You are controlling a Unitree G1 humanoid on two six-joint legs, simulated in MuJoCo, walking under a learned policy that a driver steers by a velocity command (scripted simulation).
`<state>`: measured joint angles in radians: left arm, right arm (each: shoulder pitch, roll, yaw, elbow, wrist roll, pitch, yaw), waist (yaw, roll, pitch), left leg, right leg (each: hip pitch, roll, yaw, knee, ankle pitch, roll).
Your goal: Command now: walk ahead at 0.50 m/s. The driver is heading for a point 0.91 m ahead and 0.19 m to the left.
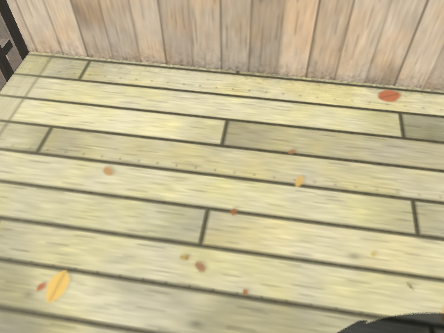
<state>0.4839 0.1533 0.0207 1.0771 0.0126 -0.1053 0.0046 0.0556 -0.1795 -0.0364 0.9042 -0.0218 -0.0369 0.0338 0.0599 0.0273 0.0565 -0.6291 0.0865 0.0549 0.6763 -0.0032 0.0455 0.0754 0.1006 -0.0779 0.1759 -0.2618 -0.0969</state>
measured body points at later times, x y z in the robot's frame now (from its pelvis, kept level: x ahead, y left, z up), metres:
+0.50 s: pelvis +0.28 +0.04 +0.00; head +0.30 +0.05 +0.45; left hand +0.42 +0.27 -0.13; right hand +0.20 -0.19 -0.14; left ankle +0.22 +0.10 -0.74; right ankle +0.42 -0.11 -0.68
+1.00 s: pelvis +0.55 -0.02 +0.01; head +0.57 -0.03 +0.45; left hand +0.51 +0.23 -0.14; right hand +0.65 -0.25 -0.14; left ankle +0.63 +0.15 -0.66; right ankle +0.52 -0.07 -0.74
